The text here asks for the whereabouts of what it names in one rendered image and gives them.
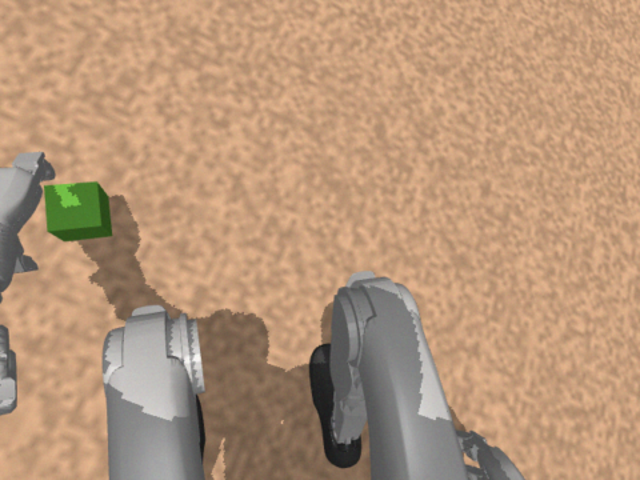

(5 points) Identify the right robot hand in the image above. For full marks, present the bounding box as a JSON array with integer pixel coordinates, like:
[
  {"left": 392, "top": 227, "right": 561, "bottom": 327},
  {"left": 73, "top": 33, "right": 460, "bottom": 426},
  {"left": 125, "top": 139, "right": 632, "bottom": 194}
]
[{"left": 456, "top": 430, "right": 525, "bottom": 480}]

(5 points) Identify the left robot hand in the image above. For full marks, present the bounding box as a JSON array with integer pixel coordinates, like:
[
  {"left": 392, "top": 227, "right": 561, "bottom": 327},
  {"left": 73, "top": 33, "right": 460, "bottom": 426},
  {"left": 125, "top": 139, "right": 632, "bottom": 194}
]
[{"left": 0, "top": 152, "right": 56, "bottom": 273}]

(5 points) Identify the left robot arm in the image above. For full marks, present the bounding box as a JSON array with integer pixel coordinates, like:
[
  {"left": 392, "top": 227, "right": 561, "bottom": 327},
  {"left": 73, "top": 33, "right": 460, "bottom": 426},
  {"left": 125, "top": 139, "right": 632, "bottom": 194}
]
[{"left": 0, "top": 223, "right": 20, "bottom": 415}]

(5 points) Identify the cube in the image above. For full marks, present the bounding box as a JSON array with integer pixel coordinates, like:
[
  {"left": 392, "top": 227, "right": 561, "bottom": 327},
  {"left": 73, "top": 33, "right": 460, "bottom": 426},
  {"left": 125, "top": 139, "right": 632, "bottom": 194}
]
[{"left": 44, "top": 182, "right": 112, "bottom": 242}]

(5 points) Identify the right robot foot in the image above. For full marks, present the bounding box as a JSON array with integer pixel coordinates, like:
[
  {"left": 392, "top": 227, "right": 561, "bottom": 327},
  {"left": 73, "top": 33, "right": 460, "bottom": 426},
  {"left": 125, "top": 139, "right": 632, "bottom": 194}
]
[{"left": 309, "top": 344, "right": 361, "bottom": 468}]

